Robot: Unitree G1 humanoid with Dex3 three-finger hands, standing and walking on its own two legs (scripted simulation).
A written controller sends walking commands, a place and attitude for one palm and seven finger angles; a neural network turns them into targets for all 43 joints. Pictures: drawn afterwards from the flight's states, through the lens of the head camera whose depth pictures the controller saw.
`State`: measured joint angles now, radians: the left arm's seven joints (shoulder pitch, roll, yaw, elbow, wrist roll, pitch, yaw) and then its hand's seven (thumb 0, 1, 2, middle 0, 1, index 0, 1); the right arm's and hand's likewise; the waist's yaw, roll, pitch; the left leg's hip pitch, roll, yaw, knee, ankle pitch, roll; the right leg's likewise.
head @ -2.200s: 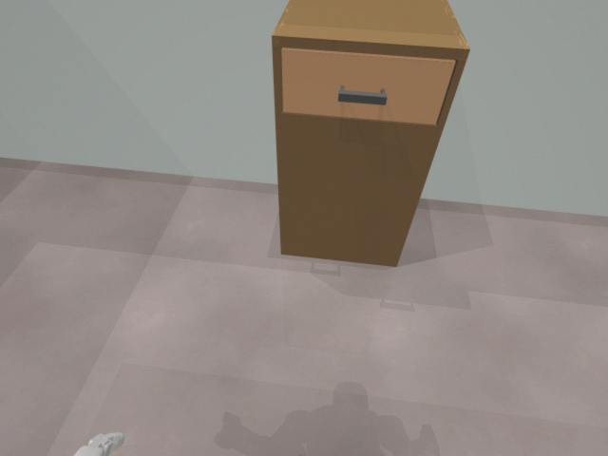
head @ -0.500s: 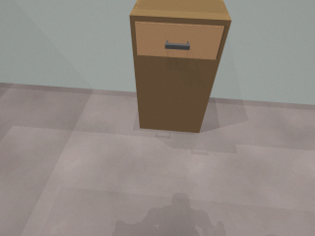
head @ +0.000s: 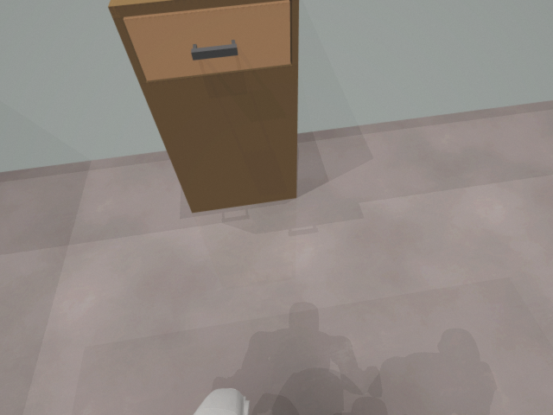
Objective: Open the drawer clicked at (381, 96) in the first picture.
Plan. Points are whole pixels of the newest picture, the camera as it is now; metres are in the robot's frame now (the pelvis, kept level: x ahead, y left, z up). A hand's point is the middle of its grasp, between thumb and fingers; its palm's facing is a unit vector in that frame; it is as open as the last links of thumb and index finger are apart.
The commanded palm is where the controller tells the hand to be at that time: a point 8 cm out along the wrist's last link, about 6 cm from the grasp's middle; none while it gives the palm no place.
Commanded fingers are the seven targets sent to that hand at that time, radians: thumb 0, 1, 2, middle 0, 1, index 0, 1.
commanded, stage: walk to a spot facing it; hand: left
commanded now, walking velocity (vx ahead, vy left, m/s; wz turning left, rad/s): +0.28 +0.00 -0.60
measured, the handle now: (214, 48) +1.00 +0.27 +0.00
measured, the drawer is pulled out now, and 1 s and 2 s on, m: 0.00 0.00 0.00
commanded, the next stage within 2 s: turn to face it in 1.00 s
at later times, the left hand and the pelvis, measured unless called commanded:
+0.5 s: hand (134, 389) +0.17 +0.27 -0.16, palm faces -0.22 -0.96 -0.19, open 7.4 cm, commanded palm none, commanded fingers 0.00 0.90 0.90 -0.20 -0.30 -0.20 -0.30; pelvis +0.05 +0.08 +0.01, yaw -17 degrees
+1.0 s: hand (281, 285) +0.38 +0.04 -0.18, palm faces -0.60 -0.79 -0.16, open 7.3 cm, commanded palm none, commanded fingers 0.00 0.90 0.90 -0.20 -0.30 -0.20 -0.30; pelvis +0.17 -0.03 -0.02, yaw -35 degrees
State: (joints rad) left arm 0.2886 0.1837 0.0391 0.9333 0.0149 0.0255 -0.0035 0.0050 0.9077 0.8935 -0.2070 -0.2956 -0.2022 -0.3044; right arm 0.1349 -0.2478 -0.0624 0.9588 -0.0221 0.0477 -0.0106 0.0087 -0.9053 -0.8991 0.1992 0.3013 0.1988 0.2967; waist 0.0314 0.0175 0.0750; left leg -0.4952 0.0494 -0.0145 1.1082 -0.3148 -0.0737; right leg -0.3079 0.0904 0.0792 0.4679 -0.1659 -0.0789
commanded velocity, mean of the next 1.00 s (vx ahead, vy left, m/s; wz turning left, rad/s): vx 0.24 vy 0.00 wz -0.60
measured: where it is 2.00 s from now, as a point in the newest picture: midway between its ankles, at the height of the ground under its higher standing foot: (323, 387)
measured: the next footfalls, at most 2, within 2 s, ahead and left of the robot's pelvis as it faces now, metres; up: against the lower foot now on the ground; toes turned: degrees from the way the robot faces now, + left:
left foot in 0.30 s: +0.06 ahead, +0.16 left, +0.00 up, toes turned -10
right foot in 0.88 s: +0.22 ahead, -0.13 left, +0.00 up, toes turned -40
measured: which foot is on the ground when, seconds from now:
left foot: up 0.00-0.28, down 0.30-0.88, up 0.90-1.00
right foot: down 0.00-0.30, up 0.32-0.86, down 0.88-1.00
